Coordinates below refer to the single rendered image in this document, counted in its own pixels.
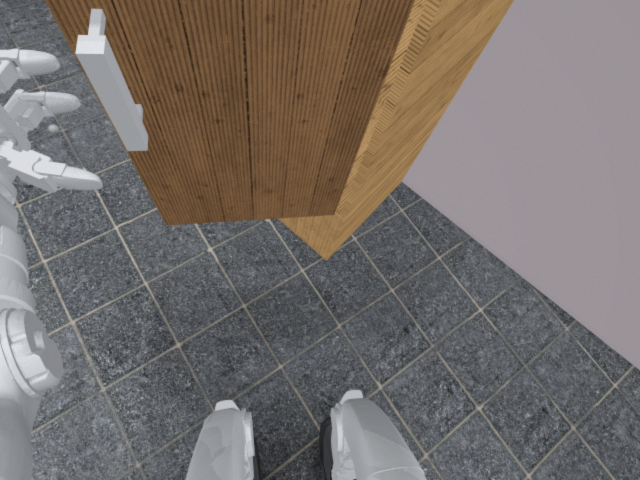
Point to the left robot hand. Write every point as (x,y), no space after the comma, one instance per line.
(22,113)

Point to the handle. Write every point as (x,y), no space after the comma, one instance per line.
(99,63)

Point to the left robot upper arm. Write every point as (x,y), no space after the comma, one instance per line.
(30,363)

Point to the cupboard door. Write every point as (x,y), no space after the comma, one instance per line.
(254,109)

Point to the robot thigh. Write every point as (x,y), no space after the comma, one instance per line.
(376,447)
(225,441)

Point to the robot right thigh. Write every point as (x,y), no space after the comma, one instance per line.
(376,447)

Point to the robot left forearm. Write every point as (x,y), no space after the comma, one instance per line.
(14,292)

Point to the robot left thigh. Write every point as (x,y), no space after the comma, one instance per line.
(225,441)

